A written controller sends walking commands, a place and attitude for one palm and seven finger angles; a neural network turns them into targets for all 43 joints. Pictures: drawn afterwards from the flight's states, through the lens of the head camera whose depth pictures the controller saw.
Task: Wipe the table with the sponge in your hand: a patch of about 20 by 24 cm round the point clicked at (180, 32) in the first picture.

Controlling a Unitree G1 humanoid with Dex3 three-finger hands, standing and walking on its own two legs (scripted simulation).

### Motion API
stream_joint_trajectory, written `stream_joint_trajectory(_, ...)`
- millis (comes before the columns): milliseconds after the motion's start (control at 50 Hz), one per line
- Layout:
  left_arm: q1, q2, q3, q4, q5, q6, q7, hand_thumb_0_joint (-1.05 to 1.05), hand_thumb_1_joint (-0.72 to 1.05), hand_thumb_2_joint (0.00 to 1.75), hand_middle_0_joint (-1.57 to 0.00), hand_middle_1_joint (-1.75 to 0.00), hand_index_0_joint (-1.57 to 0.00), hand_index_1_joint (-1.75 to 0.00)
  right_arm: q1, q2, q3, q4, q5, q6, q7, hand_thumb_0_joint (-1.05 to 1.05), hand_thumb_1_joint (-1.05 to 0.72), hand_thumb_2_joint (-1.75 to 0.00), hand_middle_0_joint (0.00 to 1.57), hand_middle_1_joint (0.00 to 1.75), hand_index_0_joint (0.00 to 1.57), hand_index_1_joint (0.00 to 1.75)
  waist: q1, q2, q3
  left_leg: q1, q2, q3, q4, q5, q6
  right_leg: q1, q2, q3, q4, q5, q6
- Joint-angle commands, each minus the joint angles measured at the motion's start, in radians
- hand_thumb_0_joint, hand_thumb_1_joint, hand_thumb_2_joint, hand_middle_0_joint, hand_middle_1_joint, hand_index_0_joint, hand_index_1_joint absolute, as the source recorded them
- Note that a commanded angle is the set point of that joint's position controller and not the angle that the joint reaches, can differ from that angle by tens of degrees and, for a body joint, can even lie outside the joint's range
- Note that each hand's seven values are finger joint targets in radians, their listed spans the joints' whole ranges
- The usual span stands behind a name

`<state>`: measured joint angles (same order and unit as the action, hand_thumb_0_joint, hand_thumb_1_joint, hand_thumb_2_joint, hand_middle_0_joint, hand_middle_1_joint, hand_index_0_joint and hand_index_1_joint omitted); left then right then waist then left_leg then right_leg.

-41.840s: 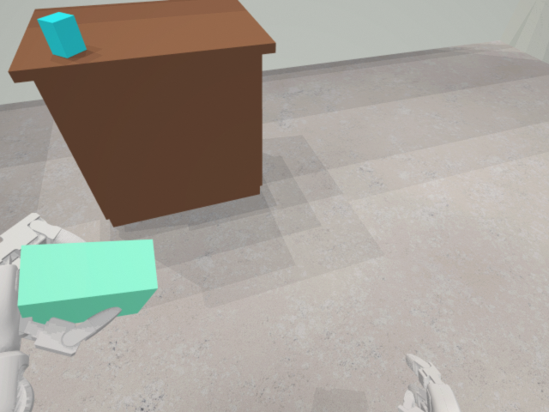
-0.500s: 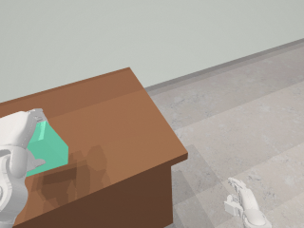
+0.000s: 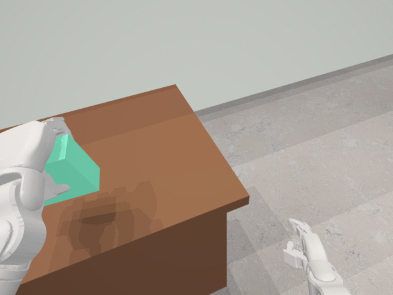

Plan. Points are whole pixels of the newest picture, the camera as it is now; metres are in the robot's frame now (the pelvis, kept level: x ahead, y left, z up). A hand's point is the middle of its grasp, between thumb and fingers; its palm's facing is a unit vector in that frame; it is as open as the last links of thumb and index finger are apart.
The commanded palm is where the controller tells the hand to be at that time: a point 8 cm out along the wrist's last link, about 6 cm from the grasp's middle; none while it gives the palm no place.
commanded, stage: lift the sponge slowly off the table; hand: left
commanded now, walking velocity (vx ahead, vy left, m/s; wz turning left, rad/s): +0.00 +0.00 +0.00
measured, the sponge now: (59, 177) +0.24 +0.32 +0.15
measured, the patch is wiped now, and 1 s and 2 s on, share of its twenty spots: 1.00 1.00 1.00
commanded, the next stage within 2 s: bring the sponge back beside the body in 0.16 s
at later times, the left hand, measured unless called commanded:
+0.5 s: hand (45, 170) +0.22 +0.31 +0.20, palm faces +0.23 -0.07 -0.97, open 9.8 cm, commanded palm +0.18 +0.31 +0.27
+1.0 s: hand (50, 174) +0.21 +0.29 +0.20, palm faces +0.27 -0.10 -0.96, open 9.8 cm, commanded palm +0.16 +0.29 +0.26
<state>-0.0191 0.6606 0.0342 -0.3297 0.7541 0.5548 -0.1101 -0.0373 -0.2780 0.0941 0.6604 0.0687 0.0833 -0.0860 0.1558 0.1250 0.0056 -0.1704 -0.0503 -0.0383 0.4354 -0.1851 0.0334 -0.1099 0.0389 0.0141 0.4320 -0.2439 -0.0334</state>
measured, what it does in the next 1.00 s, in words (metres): stands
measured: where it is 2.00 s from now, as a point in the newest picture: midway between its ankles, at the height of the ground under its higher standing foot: outside the picture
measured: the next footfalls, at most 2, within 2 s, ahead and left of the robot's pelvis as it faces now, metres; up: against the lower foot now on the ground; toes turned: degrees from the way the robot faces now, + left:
none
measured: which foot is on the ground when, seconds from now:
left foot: down 0.00-1.00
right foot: down 0.00-1.00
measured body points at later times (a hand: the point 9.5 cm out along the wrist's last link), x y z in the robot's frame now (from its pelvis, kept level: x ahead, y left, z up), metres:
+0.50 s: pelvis +0.00 -0.01 +0.00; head -0.02 -0.05 +0.44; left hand +0.20 +0.31 +0.25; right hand +0.27 -0.20 -0.07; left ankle +0.04 +0.10 -0.74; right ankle +0.00 -0.10 -0.74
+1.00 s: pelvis +0.00 -0.01 +0.00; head -0.03 -0.06 +0.44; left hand +0.19 +0.29 +0.25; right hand +0.27 -0.20 -0.07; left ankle +0.04 +0.10 -0.74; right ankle +0.00 -0.10 -0.74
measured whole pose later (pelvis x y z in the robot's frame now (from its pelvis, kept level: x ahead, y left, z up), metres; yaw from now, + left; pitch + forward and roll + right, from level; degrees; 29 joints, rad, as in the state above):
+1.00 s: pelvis +0.00 -0.01 +0.00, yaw -1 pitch -5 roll +0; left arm 0.13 0.66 0.07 -0.48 0.71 0.60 -0.09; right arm -0.02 -0.30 0.08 0.65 0.07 0.10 -0.09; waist 0.16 0.13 0.00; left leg -0.17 -0.03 -0.03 0.47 -0.21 0.02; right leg -0.11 0.06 0.02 0.46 -0.26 -0.05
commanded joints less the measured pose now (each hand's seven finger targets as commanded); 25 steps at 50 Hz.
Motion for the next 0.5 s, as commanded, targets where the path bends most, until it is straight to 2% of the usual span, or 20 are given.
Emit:
stream_joint_trajectory(0,-0.257,0.34,0.251,-0.2,0.039,-0.008,0.053,0.0,0.1,1.3,-1.2,-1.6,-1.2,-1.6,-0.243,-0.1,-0.046,-0.183,-0.012,-0.046,0.003,0.0,-0.9,-0.9,0.2,0.3,0.2,0.3,0.01,-0.027,-0.243,0.053,0.006,-0.059,-0.064,0.161,-0.007,0.064,0.003,0.084,-0.06,0.159,-0.049)
stream_joint_trajectory(20,-0.236,0.33,0.247,-0.211,0.031,-0.001,0.049,0.0,0.1,1.3,-1.2,-1.6,-1.2,-1.6,-0.247,-0.098,-0.046,-0.188,-0.01,-0.038,0.005,0.0,-0.9,-0.9,0.2,0.3,0.2,0.3,0.012,-0.023,-0.239,0.053,0.005,-0.055,-0.061,0.175,-0.007,0.064,0.001,0.082,-0.057,0.178,-0.047)
stream_joint_trajectory(40,-0.23,0.33,0.258,-0.234,0.032,0.011,0.045,0.0,0.1,1.3,-1.2,-1.6,-1.2,-1.6,-0.27,-0.093,-0.04,-0.202,-0.004,-0.041,0.009,0.0,-0.9,-0.9,0.2,0.3,0.2,0.3,0.018,0.017,-0.235,0.049,0.007,-0.059,-0.059,0.176,-0.007,0.05,0.01,0.108,-0.057,0.172,-0.058)
stream_joint_trajectory(60,-0.201,0.307,0.241,-0.22,0.018,0.013,0.044,0.0,0.1,1.3,-1.2,-1.6,-1.2,-1.6,-0.251,-0.094,-0.041,-0.194,-0.008,-0.037,0.012,0.0,-0.9,-0.9,0.2,0.3,0.2,0.3,0.01,-0.021,-0.232,0.044,0.01,-0.053,-0.057,0.184,-0.01,0.057,0.003,0.083,-0.051,0.187,-0.049)
stream_joint_trajectory(80,-0.154,0.317,0.259,-0.202,0.008,0.017,0.039,0.0,0.1,1.3,-1.2,-1.6,-1.2,-1.6,-0.242,-0.099,-0.044,-0.192,-0.006,-0.03,0.015,0.0,-0.9,-0.9,0.2,0.3,0.2,0.3,0.012,-0.044,-0.206,0.038,0.013,-0.05,-0.052,0.184,-0.01,0.042,0.004,0.082,-0.058,0.19,-0.044)
stream_joint_trajectory(100,-0.139,0.291,0.236,-0.197,0.0,0.022,0.032,0.0,0.1,1.3,-1.2,-1.6,-1.2,-1.6,-0.243,-0.099,-0.043,-0.196,-0.005,-0.024,0.016,0.0,-0.9,-0.9,0.2,0.3,0.2,0.3,0.005,-0.062,-0.188,0.034,0.014,-0.045,-0.052,0.176,-0.009,0.03,0.002,0.076,-0.061,0.187,-0.038)
stream_joint_trajectory(120,-0.128,0.299,0.245,-0.191,-0.007,0.023,0.028,0.0,0.1,1.3,-1.2,-1.6,-1.2,-1.6,-0.239,-0.101,-0.043,-0.196,-0.005,-0.02,0.016,0.0,-0.9,-0.9,0.2,0.3,0.2,0.3,0.005,-0.076,-0.185,0.029,0.016,-0.045,-0.053,0.161,-0.007,0.025,0.0,0.077,-0.063,0.177,-0.035)
stream_joint_trajectory(140,-0.112,0.298,0.252,-0.178,-0.002,0.034,0.023,0.0,0.1,1.3,-1.2,-1.6,-1.2,-1.6,-0.256,-0.101,-0.04,-0.201,0.001,-0.024,0.016,0.0,-0.9,-0.9,0.2,0.3,0.2,0.3,0.005,-0.048,-0.156,0.019,0.017,-0.047,-0.052,0.145,-0.009,-0.007,0.008,0.101,-0.071,0.149,-0.043)
stream_joint_trajectory(160,-0.103,0.289,0.24,-0.192,-0.01,0.029,0.02,0.0,0.1,1.3,-1.2,-1.6,-1.2,-1.6,-0.244,-0.105,-0.042,-0.204,0.0,-0.021,0.016,0.0,-0.9,-0.9,0.2,0.3,0.2,0.3,0.0,-0.072,-0.172,0.021,0.017,-0.041,-0.049,0.141,-0.008,0.007,0.0,0.083,-0.063,0.15,-0.035)
stream_joint_trajectory(180,-0.104,0.297,0.243,-0.203,-0.017,0.025,0.019,0.0,0.1,1.3,-1.2,-1.6,-1.2,-1.6,-0.242,-0.106,-0.042,-0.206,0.0,-0.021,0.015,0.0,-0.9,-0.9,0.2,0.3,0.2,0.3,-0.001,-0.062,-0.166,0.024,0.017,-0.04,-0.047,0.137,-0.006,0.001,-0.001,0.079,-0.066,0.147,-0.032)
stream_joint_trajectory(220,-0.14,0.323,0.251,-0.183,-0.009,0.021,0.019,0.0,0.1,1.3,-1.2,-1.6,-1.2,-1.6,-0.235,-0.113,-0.044,-0.2,-0.002,-0.023,0.007,0.0,-0.9,-0.9,0.2,0.3,0.2,0.3,-0.006,-0.075,-0.175,0.024,0.013,-0.04,-0.039,0.127,-0.002,-0.001,-0.005,0.08,-0.065,0.138,-0.029)
stream_joint_trajectory(240,-0.151,0.339,0.262,-0.213,0.001,0.027,0.021,0.0,0.1,1.3,-1.2,-1.6,-1.2,-1.6,-0.257,-0.111,-0.042,-0.209,0.002,-0.031,0.004,0.0,-0.9,-0.9,0.2,0.3,0.2,0.3,-0.003,-0.024,-0.182,0.029,0.01,-0.044,-0.038,0.119,-0.002,-0.01,0.003,0.107,-0.068,0.12,-0.037)
stream_joint_trajectory(260,-0.18,0.335,0.249,-0.209,0.003,0.021,0.024,0.0,0.1,1.3,-1.2,-1.6,-1.2,-1.6,-0.24,-0.113,-0.043,-0.205,-0.001,-0.035,0.0,0.0,-0.9,-0.9,0.2,0.3,0.2,0.3,-0.011,-0.044,-0.196,0.031,0.007,-0.042,-0.036,0.121,0.0,0.006,-0.004,0.087,-0.061,0.122,-0.032)
stream_joint_trajectory(300,-0.224,0.358,0.254,-0.218,0.017,0.007,0.028,0.0,0.1,1.3,-1.2,-1.6,-1.2,-1.6,-0.232,-0.115,-0.049,-0.198,-0.003,-0.043,-0.008,0.0,-0.9,-0.9,0.2,0.3,0.2,0.3,-0.012,-0.028,-0.212,0.049,0.0,-0.045,-0.028,0.122,0.002,0.009,-0.005,0.089,-0.064,0.12,-0.032)
stream_joint_trajectory(340,-0.265,0.345,0.231,-0.29,0.031,0.004,0.033,0.0,0.1,1.3,-1.2,-1.6,-1.2,-1.6,-0.266,-0.103,-0.046,-0.211,0.001,-0.06,-0.014,0.0,-0.9,-0.9,0.2,0.3,0.2,0.3,-0.011,0.046,-0.224,0.069,-0.005,-0.052,-0.028,0.122,0.005,0.002,0.002,0.109,-0.064,0.108,-0.043)
stream_joint_trajectory(380,-0.253,0.346,0.235,-0.263,0.034,-0.012,0.045,0.0,0.1,1.3,-1.2,-1.6,-1.2,-1.6,-0.23,-0.105,-0.054,-0.191,-0.006,-0.066,-0.016,0.0,-0.9,-0.9,0.2,0.3,0.2,0.3,-0.013,0.013,-0.225,0.073,-0.007,-0.056,-0.025,0.135,0.004,0.013,-0.001,0.089,-0.062,0.12,-0.04)
stream_joint_trajectory(400,-0.256,0.325,0.217,-0.274,0.036,-0.017,0.045,0.0,0.1,1.3,-1.2,-1.6,-1.2,-1.6,-0.232,-0.104,-0.053,-0.191,-0.007,-0.067,-0.017,0.0,-0.9,-0.9,0.2,0.3,0.2,0.3,-0.015,0.018,-0.237,0.081,-0.007,-0.056,-0.026,0.144,0.004,0.023,-0.002,0.085,-0.06,0.135,-0.04)
stream_joint_trajectory(420,-0.23,0.337,0.235,-0.263,0.032,-0.017,0.048,0.0,0.1,1.3,-1.2,-1.6,-1.2,-1.6,-0.228,-0.102,-0.056,-0.19,-0.008,-0.064,-0.017,0.0,-0.9,-0.9,0.2,0.3,0.2,0.3,-0.009,0.002,-0.214,0.07,-0.004,-0.057,-0.031,0.134,0.003,0.017,-0.002,0.084,-0.063,0.125,-0.038)
stream_joint_trajectory(440,-0.241,0.335,0.238,-0.275,0.038,-0.008,0.049,0.0,0.1,1.3,-1.2,-1.6,-1.2,-1.6,-0.262,-0.1,-0.048,-0.199,0.0,-0.069,-0.016,0.0,-0.9,-0.9,0.2,0.3,0.2,0.3,-0.005,0.026,-0.204,0.064,-0.004,-0.067,-0.036,0.12,0.002,0.004,0.007,0.114,-0.069,0.099,-0.052)
stream_joint_trajectory(480,-0.214,0.312,0.226,-0.239,0.026,-0.012,0.052,0.0,0.1,1.3,-1.2,-1.6,-1.2,-1.6,-0.233,-0.099,-0.052,-0.189,-0.007,-0.062,-0.014,0.0,-0.9,-0.9,0.2,0.3,0.2,0.3,-0.008,-0.019,-0.182,0.056,0.001,-0.057,-0.041,0.111,-0.001,0.003,0.0,0.086,-0.071,0.093,-0.039)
